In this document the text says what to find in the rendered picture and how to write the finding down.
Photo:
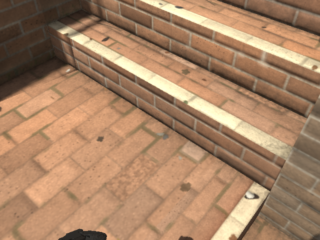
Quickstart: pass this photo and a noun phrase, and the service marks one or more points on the left robot hand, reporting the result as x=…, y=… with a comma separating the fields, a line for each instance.
x=79, y=234

